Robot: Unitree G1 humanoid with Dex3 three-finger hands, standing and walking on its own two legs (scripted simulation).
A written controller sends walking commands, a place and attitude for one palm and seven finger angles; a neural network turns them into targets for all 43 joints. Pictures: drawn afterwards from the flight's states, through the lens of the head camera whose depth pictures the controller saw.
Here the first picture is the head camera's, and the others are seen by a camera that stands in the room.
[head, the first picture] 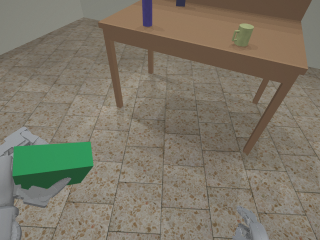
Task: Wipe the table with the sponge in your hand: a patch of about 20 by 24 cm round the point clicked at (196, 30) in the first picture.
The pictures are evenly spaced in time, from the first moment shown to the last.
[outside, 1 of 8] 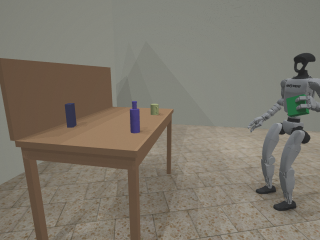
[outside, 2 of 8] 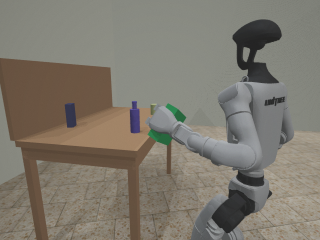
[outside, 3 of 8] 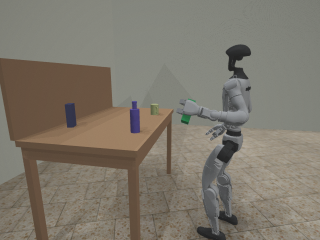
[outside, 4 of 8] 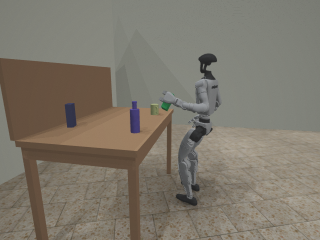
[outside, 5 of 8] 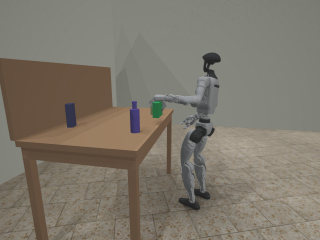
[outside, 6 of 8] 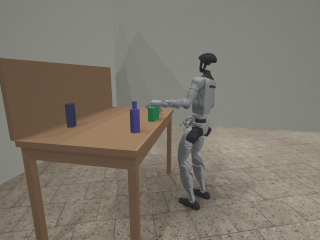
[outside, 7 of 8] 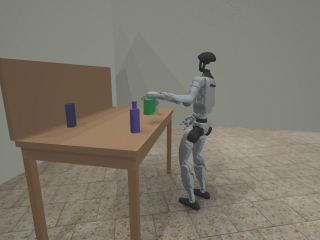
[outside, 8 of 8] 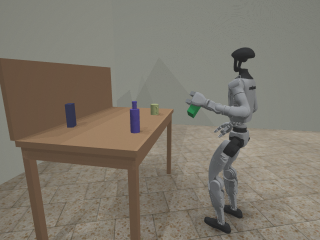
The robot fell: no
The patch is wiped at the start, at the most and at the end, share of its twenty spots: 0.00 1.00 1.00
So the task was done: yes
